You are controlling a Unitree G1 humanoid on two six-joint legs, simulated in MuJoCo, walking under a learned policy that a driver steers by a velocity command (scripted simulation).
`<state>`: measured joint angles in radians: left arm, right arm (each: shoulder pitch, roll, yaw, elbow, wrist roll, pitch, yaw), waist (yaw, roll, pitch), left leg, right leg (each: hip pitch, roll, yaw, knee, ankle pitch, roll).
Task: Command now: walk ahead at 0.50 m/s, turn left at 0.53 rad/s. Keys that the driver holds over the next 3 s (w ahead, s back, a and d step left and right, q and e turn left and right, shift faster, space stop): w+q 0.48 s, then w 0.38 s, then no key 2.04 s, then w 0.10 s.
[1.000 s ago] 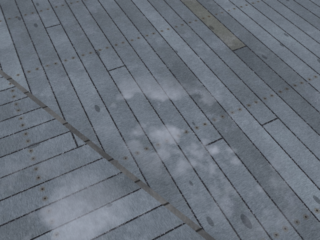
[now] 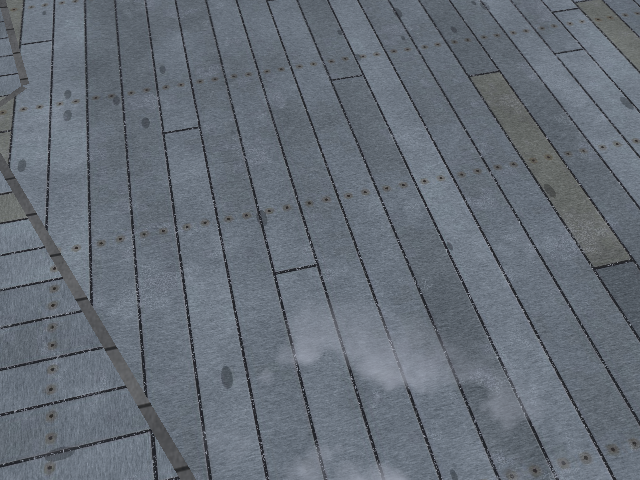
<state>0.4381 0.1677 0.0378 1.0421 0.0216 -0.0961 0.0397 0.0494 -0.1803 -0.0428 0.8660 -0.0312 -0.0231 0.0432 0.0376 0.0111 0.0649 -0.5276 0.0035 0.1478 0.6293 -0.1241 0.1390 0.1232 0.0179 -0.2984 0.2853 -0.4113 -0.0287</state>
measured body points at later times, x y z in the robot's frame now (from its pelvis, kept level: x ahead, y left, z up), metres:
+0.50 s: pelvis +0.27 +0.02 +0.01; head +0.31 +0.05 +0.46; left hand +0.42 +0.30 -0.09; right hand +0.31 -0.26 -0.11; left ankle +0.13 +0.05 -0.73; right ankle +0.47 -0.07 -0.69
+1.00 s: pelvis +0.52 +0.08 +0.02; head +0.56 +0.08 +0.47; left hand +0.39 +0.29 -0.12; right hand +0.78 -0.06 -0.10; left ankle +0.60 +0.25 -0.69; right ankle +0.49 -0.04 -0.73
